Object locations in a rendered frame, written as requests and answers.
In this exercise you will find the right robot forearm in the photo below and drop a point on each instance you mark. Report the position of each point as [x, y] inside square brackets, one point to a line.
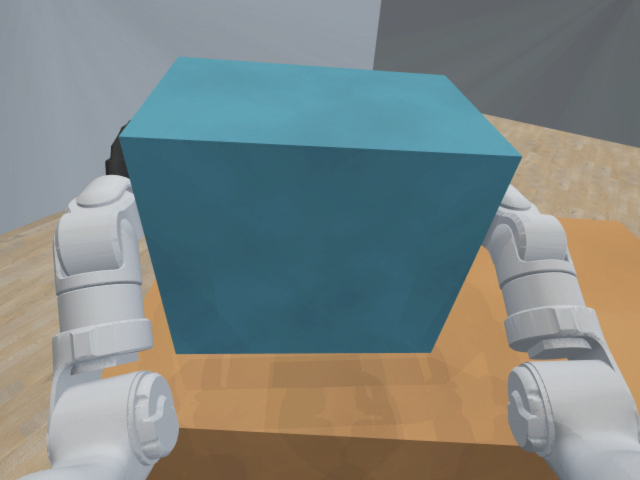
[547, 315]

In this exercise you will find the robot right upper arm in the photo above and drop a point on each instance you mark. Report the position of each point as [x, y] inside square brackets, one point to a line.
[578, 416]

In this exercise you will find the robot left upper arm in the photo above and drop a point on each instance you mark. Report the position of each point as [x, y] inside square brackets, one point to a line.
[115, 428]

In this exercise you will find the carton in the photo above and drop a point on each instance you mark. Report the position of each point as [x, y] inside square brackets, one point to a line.
[293, 209]

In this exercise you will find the left robot forearm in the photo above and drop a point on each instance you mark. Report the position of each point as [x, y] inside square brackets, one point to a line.
[98, 283]

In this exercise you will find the pedestal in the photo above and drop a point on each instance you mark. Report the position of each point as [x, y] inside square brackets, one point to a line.
[385, 416]

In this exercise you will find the robot left hand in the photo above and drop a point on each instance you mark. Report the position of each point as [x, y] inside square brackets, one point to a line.
[116, 165]

